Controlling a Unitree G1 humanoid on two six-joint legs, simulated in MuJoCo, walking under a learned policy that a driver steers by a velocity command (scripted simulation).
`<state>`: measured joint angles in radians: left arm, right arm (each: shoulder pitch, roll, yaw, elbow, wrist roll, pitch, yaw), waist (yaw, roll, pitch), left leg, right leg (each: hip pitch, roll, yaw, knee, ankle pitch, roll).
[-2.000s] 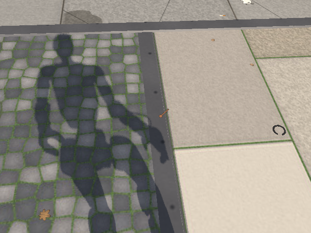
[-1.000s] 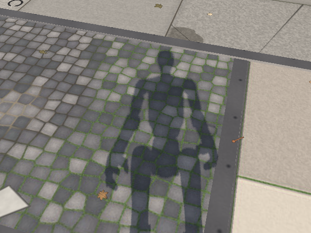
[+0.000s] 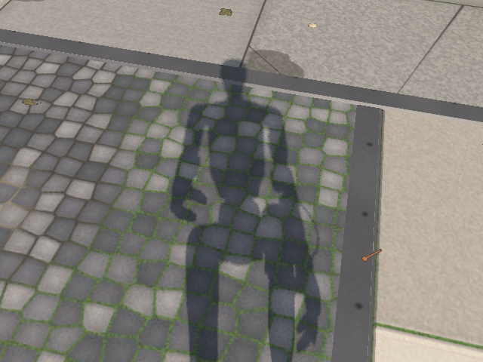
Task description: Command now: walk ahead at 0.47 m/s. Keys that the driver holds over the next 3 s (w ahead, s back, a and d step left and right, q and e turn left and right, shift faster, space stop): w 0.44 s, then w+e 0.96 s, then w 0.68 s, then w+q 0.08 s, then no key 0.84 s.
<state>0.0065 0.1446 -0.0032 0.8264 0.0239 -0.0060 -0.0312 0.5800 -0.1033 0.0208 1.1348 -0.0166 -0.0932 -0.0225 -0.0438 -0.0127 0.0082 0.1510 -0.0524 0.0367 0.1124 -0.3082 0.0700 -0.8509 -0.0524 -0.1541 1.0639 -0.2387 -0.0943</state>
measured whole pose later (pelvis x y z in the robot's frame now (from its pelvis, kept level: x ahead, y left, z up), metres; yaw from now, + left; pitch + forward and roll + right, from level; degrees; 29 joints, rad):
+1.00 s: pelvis +0.57 -0.02 +0.06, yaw -16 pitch +0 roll +1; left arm 0.12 0.22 0.06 0.84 0.03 -0.01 -0.05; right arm 0.41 -0.19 -0.05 0.99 -0.02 -0.12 -0.01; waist -0.03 -0.04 0.04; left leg 0.01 -0.03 0.25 0.24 -0.27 0.05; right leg -0.68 -0.10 -0.04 0.85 -0.02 -0.07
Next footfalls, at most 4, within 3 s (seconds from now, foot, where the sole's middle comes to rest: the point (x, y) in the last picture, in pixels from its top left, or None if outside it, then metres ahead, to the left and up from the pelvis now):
0.08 right None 0.23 -0.07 -0.72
0.64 left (213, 326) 0.56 0.06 -0.72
1.16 right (295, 251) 0.78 -0.18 -0.72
1.74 left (296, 161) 1.14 -0.23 -0.72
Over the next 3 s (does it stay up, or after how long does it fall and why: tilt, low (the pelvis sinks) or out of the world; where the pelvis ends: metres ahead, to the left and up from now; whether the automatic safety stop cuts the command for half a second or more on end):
stays up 1.24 -0.43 0.06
